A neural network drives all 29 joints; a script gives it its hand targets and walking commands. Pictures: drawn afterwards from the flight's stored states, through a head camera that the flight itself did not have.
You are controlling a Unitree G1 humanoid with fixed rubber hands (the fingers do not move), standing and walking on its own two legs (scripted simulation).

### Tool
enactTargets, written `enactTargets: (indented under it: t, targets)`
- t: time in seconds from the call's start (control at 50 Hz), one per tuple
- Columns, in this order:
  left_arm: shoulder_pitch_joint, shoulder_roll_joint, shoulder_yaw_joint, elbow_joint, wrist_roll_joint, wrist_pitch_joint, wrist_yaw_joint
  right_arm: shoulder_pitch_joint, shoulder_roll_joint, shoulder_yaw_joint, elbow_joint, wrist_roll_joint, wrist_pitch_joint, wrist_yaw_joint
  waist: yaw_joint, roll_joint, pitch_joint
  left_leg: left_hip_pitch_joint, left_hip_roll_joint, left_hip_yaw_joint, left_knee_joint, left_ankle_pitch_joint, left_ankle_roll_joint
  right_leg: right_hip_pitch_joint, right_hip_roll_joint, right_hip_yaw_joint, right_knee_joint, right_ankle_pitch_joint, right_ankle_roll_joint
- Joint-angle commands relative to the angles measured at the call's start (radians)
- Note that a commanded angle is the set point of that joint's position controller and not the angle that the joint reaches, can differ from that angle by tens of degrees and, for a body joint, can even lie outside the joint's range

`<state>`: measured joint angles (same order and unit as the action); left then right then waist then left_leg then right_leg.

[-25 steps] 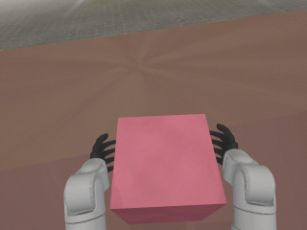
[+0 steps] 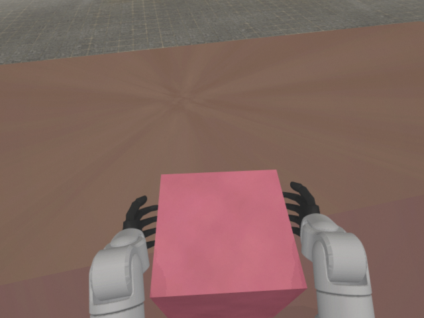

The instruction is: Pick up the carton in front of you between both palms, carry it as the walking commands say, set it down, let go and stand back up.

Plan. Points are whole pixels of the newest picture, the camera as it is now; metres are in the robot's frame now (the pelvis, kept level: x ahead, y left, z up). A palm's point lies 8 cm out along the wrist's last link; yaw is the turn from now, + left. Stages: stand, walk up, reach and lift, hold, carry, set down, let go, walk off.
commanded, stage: carry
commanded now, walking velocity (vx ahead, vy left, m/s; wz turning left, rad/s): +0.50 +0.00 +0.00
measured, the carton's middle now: (221, 251) +0.27 +0.00 -0.01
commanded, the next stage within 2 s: none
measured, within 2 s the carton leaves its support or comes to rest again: neither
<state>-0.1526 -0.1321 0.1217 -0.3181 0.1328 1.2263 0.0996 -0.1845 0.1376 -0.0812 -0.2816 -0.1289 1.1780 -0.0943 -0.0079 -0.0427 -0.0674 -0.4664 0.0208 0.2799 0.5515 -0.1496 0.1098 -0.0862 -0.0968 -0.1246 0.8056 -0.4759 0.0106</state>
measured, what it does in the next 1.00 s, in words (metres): walks ahead: right foot, then left foot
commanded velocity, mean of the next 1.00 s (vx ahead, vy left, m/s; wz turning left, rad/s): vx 0.50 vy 0.00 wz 0.00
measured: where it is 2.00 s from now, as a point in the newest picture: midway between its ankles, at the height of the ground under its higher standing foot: (212, 162)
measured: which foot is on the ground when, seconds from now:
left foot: down 0.00-0.46, up 0.48-0.90, down 0.92-1.00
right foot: up 0.00-0.42, down 0.44-0.94, up 0.96-1.00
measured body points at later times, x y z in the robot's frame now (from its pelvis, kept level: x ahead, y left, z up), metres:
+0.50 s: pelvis +0.34 -0.03 +0.00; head +0.34 -0.04 +0.45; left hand +0.61 +0.13 +0.08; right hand +0.63 -0.17 +0.08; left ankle +0.13 +0.07 -0.66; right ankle +0.43 -0.10 -0.72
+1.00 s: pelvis +0.66 +0.01 -0.01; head +0.68 +0.02 +0.44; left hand +1.00 +0.16 +0.09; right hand +0.99 -0.14 +0.10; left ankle +0.75 +0.08 -0.73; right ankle +0.47 -0.10 -0.65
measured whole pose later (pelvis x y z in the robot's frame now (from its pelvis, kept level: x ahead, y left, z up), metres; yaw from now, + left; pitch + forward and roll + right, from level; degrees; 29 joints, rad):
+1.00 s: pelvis +0.66 +0.01 -0.01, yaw +0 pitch +3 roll +0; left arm -0.43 -0.04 0.15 -0.16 0.09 1.24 0.12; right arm -0.45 0.11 -0.15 -0.15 -0.11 1.19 -0.13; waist -0.03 -0.03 -0.03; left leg -0.50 0.02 0.21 0.62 -0.10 0.11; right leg -0.20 -0.04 -0.08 1.03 -0.50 -0.02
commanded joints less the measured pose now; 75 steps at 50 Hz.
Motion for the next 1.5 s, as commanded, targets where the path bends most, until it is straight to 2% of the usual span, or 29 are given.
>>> enactTargets:
  t: [0.0,0.04,0.14,0.32,0.4,0.42,0.44,0.46,0.48,0.52,0.56,0.62,0.72,0.82,0.88,0.9,0.92,0.94,0.96,1.02,1.12,1.18,1.3,1.36,1.38,1.4,1.42,1.44,1.48]
  targets:
    - [-0.544,-0.925,-0.754,-0.126,-0.458,-0.025,-0.292,-0.372,1.002,0.689,-0.045,0.429,0.004,0.271,-0.020,0.245,-0.358,0.736,0.392,-0.677,-0.320,0.021,0.121,-0.590,0.035,0.111,0.493,0.029,-0.037]
    - [-0.548,-0.976,-0.758,-0.130,-0.462,-0.048,-0.289,-0.418,1.043,0.709,-0.077,0.448,-0.011,0.272,-0.016,0.078,-0.340,0.636,0.348,-0.499,-0.300,0.179,0.065,-0.573,-0.027,0.127,0.400,0.127,-0.052]
    - [-0.478,-1.007,-0.765,-0.146,-0.437,-0.086,-0.261,-0.406,1.031,0.732,-0.145,0.479,-0.026,0.281,-0.009,0.145,-0.329,0.589,0.283,-0.293,-0.340,0.221,0.034,-0.540,-0.009,0.047,0.147,0.221,-0.020]
    - [-0.471,-0.882,-0.763,-0.201,-0.441,-0.031,-0.247,-0.336,0.885,0.685,-0.155,0.432,0.018,0.268,-0.015,0.193,-0.166,0.610,0.213,-0.116,-0.314,0.427,-0.002,-0.495,0.043,-0.090,-0.265,0.463,-0.035]
    - [-0.472,-0.849,-0.735,-0.150,-0.445,0.002,-0.262,-0.367,0.851,0.670,-0.133,0.414,0.050,0.261,0.020,0.170,-0.238,0.518,0.162,-0.014,0.011,0.591,-0.068,-0.108,0.135,-0.179,-0.363,0.376,-0.062]
    - [-0.479,-0.844,-0.726,-0.138,-0.444,0.007,-0.265,-0.387,0.839,0.670,-0.129,0.415,0.055,0.261,0.041,0.109,-0.296,0.370,0.144,-0.028,0.201,0.385,-0.089,0.095,0.040,-0.065,-0.367,0.320,-0.066]
    - [-0.485,-0.828,-0.706,-0.104,-0.427,0.003,-0.270,-0.425,0.849,0.684,-0.148,0.425,0.068,0.260,0.048,-0.154,-0.385,0.060,0.042,-0.063,0.522,0.101,-0.140,0.330,-0.246,0.424,-0.447,0.169,-0.211]
    - [-0.471,-0.848,-0.709,-0.083,-0.436,0.001,-0.271,-0.432,0.845,0.682,-0.133,0.425,0.070,0.264,0.050,-0.256,-0.362,-0.149,-0.046,-0.162,0.694,-0.318,-0.136,0.380,-0.321,0.652,-0.573,0.289,-0.276]
    - [-0.497,-0.874,-0.712,-0.097,-0.448,-0.001,-0.274,-0.435,0.884,0.688,-0.102,0.424,0.063,0.265,0.034,-0.180,-0.356,-0.204,0.018,-0.250,0.794,-0.318,-0.103,0.366,-0.320,0.546,-0.547,0.415,-0.262]
    - [-0.536,-0.944,-0.726,-0.113,-0.461,-0.017,-0.277,-0.451,0.947,0.694,-0.096,0.435,0.044,0.269,0.028,-0.004,-0.336,-0.201,0.091,-0.282,0.718,-0.219,-0.074,0.248,-0.268,0.366,-0.515,0.577,-0.199]
    - [-0.581,-0.975,-0.739,-0.150,-0.477,-0.030,-0.279,-0.465,0.991,0.704,-0.108,0.441,0.027,0.266,0.020,-0.021,-0.342,-0.136,0.106,-0.264,0.597,-0.142,-0.077,0.174,-0.229,0.248,-0.552,0.526,-0.149]
    - [-0.580,-0.975,-0.743,-0.190,-0.493,-0.038,-0.283,-0.451,1.013,0.716,-0.135,0.435,0.007,0.250,0.021,-0.064,-0.325,-0.149,0.096,-0.216,0.454,-0.099,-0.098,0.158,-0.198,0.149,-0.590,0.491,-0.156]
    - [-0.571,-0.902,-0.744,-0.198,-0.488,-0.034,-0.278,-0.466,0.956,0.729,-0.163,0.432,0.009,0.230,0.027,-0.075,-0.252,-0.197,0.074,-0.143,0.165,0.028,-0.120,0.211,-0.148,0.051,-0.581,0.627,-0.161]
    - [-0.658,-0.789,-0.728,-0.120,-0.458,-0.022,-0.256,-0.588,0.841,0.725,-0.115,0.453,0.033,0.231,0.050,-0.100,-0.194,-0.098,0.027,-0.086,-0.022,0.176,-0.075,0.219,-0.119,-0.010,-0.513,0.739,-0.138]
    - [-0.776,-0.744,-0.722,-0.036,-0.453,-0.014,-0.242,-0.677,0.782,0.689,-0.015,0.451,0.041,0.231,0.002,-0.091,-0.245,0.146,-0.034,-0.037,-0.083,0.130,-0.045,0.176,-0.096,-0.068,-0.293,0.896,-0.099]
    - [-0.821,-0.736,-0.715,-0.009,-0.455,-0.010,-0.239,-0.695,0.764,0.666,0.027,0.451,0.042,0.230,-0.037,-0.031,-0.305,0.328,-0.049,-0.026,-0.102,0.081,-0.051,0.097,-0.050,-0.108,-0.103,0.808,-0.074]
    - [-0.867,-0.726,-0.702,0.024,-0.460,-0.004,-0.236,-0.718,0.751,0.644,0.065,0.450,0.045,0.228,-0.071,0.093,-0.377,0.519,0.121,-0.250,-0.081,0.008,-0.049,-0.084,-0.024,-0.086,0.131,0.497,-0.055]
    - [-0.905,-0.766,-0.698,0.055,-0.479,0.004,-0.232,-0.753,0.721,0.611,0.111,0.440,0.041,0.227,-0.068,0.335,-0.413,0.703,0.355,-0.741,-0.192,-0.088,0.096,-0.421,0.132,-0.032,0.379,0.108,-0.020]
    - [-0.945,-0.770,-0.681,0.090,-0.481,0.001,-0.228,-0.775,0.756,0.605,0.146,0.460,0.040,0.229,-0.064,0.362,-0.413,0.734,0.375,-0.823,-0.237,-0.045,0.152,-0.571,0.138,0.086,0.547,-0.047,-0.045]
    - [-1.060,-0.884,-0.660,0.140,-0.503,-0.026,-0.218,-0.943,0.893,0.622,0.148,0.518,0.018,0.243,-0.050,0.121,-0.382,0.605,0.308,-0.565,-0.167,0.249,0.107,-0.623,0.036,0.142,0.503,0.079,-0.080]
    - [-1.229,-0.964,-0.638,0.156,-0.513,-0.070,-0.183,-1.192,0.993,0.623,0.131,0.596,-0.015,0.242,-0.032,0.138,-0.420,0.559,0.261,-0.401,-0.178,0.332,0.106,-0.601,0.034,0.094,0.282,0.144,-0.059]
    - [-1.269,-0.958,-0.616,0.171,-0.508,-0.072,-0.162,-1.219,0.984,0.598,0.156,0.592,-0.014,0.229,-0.049,0.150,-0.421,0.633,0.236,-0.352,-0.142,0.459,0.115,-0.669,0.038,0.071,0.149,0.238,-0.061]
    - [-1.262,-0.945,-0.580,0.205,-0.482,-0.040,-0.163,-1.177,0.966,0.548,0.208,0.541,0.011,0.214,-0.093,0.162,-0.381,0.709,0.134,-0.233,-0.051,0.626,0.053,-0.554,0.121,-0.022,-0.259,0.517,-0.073]
    - [-1.207,-0.937,-0.560,0.248,-0.460,-0.022,-0.182,-1.152,0.977,0.550,0.237,0.521,0.022,0.217,-0.008,0.161,-0.416,0.624,0.109,-0.162,0.156,0.703,-0.024,-0.210,0.158,-0.059,-0.442,0.650,-0.110]
    - [-1.188,-0.932,-0.550,0.260,-0.454,-0.020,-0.191,-1.151,0.981,0.557,0.249,0.521,0.023,0.220,0.039,0.118,-0.440,0.499,0.086,-0.140,0.289,0.561,-0.045,-0.021,0.103,-0.027,-0.441,0.721,-0.113]
    - [-1.162,-0.927,-0.534,0.271,-0.456,-0.017,-0.202,-1.156,0.977,0.560,0.257,0.523,0.024,0.224,0.061,0.009,-0.501,0.290,0.050,-0.152,0.446,0.187,-0.050,0.211,-0.066,0.148,-0.281,1.021,-0.105]
    - [-1.173,-0.882,-0.522,0.293,-0.424,-0.021,-0.202,-1.159,1.028,0.553,0.273,0.522,0.034,0.226,0.070,-0.266,-0.639,-0.097,-0.084,-0.226,0.742,-0.368,-0.093,0.575,-0.275,0.526,-0.226,1.128,-0.326]
    - [-1.128,-0.919,-0.529,0.317,-0.443,-0.019,-0.210,-1.146,1.003,0.549,0.265,0.511,0.036,0.223,0.092,-0.244,-0.663,-0.237,-0.078,-0.289,0.901,-0.452,-0.079,0.603,-0.306,0.620,-0.274,0.898,-0.378]
    - [-1.213,-0.986,-0.556,0.242,-0.493,-0.027,-0.225,-1.211,1.027,0.557,0.223,0.509,0.026,0.215,0.099,-0.065,-0.532,-0.342,-0.020,-0.319,0.816,-0.349,-0.054,0.484,-0.220,0.508,-0.308,0.820,-0.294]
